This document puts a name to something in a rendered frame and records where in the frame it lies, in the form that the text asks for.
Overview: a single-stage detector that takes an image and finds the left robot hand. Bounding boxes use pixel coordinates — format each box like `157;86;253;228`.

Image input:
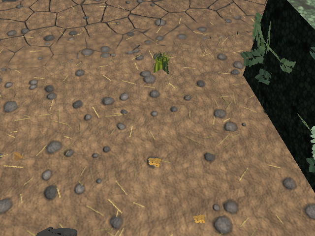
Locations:
35;226;78;236

